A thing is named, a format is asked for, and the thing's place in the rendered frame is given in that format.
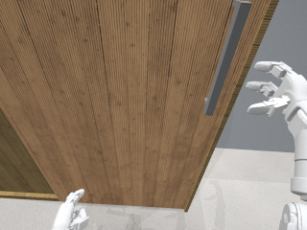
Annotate wardrobe door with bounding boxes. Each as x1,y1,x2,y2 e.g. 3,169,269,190
0,107,55,195
0,0,270,209

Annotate handle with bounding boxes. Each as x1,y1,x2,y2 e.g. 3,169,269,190
203,0,252,116

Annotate robot left hand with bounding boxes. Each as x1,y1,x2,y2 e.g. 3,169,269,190
52,189,89,230

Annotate right robot forearm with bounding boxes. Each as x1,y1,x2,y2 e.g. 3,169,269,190
284,101,307,202

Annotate right robot upper arm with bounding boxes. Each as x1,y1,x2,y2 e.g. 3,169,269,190
278,202,307,230

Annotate robot right hand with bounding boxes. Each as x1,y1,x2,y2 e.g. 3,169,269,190
246,61,307,117

